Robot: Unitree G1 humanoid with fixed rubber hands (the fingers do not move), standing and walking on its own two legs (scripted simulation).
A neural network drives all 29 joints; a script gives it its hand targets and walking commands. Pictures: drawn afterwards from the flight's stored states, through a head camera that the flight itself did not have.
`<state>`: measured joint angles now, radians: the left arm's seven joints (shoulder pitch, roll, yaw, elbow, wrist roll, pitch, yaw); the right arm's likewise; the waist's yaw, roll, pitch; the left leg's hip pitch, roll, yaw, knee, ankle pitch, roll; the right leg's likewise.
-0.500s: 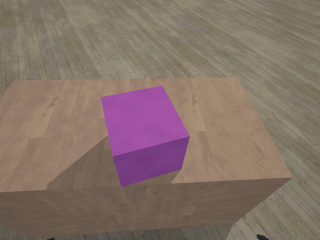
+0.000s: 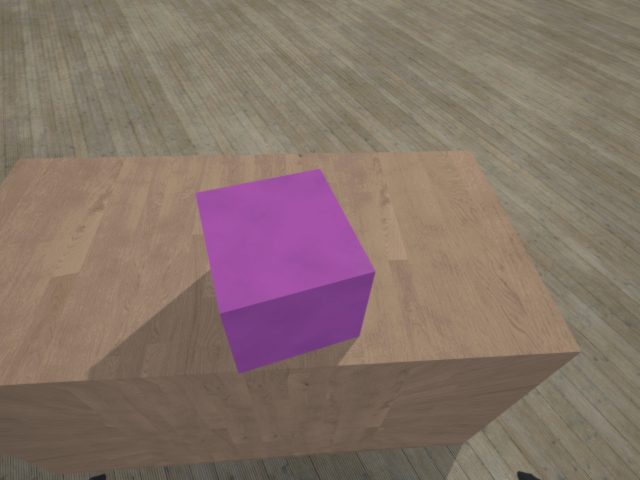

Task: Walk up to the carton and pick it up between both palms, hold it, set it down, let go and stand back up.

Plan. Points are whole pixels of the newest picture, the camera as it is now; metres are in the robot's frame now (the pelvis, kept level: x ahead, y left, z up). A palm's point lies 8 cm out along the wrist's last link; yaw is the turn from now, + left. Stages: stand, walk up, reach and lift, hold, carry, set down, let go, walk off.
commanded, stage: stand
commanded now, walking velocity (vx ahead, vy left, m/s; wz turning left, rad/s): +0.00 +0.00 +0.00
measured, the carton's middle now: (280, 267) +0.44 +0.05 -0.04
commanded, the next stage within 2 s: none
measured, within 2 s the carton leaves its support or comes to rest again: neither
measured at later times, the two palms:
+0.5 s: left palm out of the picture +0.09 +0.30 -0.11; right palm out of the picture +0.08 -0.30 -0.11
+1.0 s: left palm out of the picture +0.10 +0.30 -0.11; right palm out of the picture +0.08 -0.30 -0.11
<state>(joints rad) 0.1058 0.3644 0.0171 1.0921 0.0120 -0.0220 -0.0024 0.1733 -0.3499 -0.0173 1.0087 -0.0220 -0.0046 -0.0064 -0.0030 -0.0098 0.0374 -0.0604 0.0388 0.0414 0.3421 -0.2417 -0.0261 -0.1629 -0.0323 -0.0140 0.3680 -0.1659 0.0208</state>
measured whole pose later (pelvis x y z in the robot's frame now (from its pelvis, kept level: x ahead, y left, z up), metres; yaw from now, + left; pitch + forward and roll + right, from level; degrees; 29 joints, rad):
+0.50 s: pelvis +0.00 +0.00 +0.00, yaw +0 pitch -2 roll +0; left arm 0.11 0.37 0.02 1.10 0.01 -0.02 0.00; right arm 0.15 -0.35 -0.02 1.03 -0.02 0.00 0.00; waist 0.00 0.00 0.05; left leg -0.05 0.04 0.05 0.33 -0.24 -0.03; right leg -0.16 -0.03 -0.01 0.35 -0.16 0.02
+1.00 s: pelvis +0.01 +0.00 +0.00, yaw +0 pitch -2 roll +0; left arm 0.09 0.37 0.01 1.09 0.01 -0.02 0.00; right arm 0.14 -0.35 -0.02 1.05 -0.02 0.00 0.00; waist 0.00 -0.01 0.05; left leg -0.04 0.04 0.05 0.32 -0.24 -0.03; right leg -0.15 -0.03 -0.01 0.35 -0.17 0.02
